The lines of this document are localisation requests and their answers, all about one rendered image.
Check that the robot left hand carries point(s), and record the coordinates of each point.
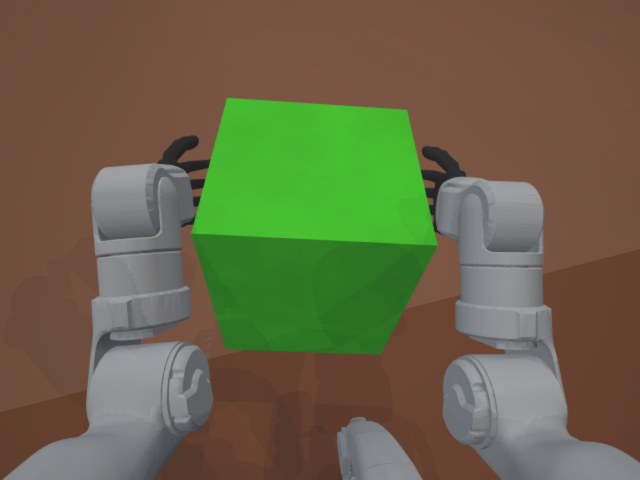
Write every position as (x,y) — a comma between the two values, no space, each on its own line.
(174,152)

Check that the robot right thigh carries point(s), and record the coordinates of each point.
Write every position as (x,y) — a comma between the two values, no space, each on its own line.
(369,452)

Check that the robot right forearm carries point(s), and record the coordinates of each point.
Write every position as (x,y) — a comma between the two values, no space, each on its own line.
(499,227)

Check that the robot left upper arm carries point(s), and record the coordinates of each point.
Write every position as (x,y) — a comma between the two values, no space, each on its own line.
(143,400)

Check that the robot right hand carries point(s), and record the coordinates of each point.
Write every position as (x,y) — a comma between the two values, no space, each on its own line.
(451,166)

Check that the carton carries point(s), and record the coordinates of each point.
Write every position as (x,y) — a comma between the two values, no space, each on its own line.
(313,227)

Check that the robot right upper arm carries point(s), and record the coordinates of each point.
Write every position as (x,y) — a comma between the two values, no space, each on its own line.
(511,410)

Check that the robot left forearm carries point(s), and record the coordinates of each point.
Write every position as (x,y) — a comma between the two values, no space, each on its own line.
(137,214)

